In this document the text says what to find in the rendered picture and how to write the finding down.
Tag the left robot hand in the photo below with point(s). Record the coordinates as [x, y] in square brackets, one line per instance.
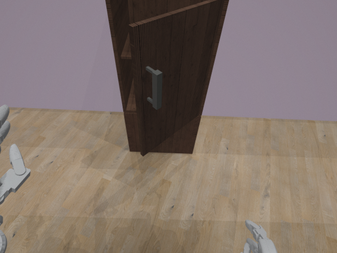
[13, 179]

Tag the cupboard door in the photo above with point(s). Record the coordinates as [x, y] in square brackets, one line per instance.
[180, 44]

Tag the handle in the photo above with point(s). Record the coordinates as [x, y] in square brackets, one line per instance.
[156, 88]

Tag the right robot hand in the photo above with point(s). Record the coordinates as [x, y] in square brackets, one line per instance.
[265, 245]

